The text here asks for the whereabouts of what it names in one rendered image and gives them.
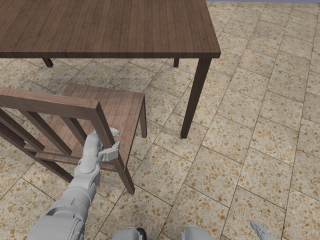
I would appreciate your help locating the table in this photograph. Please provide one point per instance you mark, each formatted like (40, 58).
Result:
(112, 29)

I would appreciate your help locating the left robot foot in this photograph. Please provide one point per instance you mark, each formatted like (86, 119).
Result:
(142, 232)

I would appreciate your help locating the left robot thigh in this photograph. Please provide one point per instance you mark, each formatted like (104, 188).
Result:
(128, 234)

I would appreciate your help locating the robot right hand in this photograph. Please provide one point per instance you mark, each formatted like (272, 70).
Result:
(262, 231)

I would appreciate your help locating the robot left forearm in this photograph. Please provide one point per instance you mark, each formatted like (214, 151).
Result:
(78, 196)

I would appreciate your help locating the robot left hand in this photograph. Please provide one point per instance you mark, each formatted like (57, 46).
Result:
(94, 147)

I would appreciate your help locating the chair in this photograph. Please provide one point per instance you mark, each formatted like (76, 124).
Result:
(73, 116)

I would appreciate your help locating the left robot upper arm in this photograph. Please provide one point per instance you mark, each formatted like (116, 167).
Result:
(58, 228)

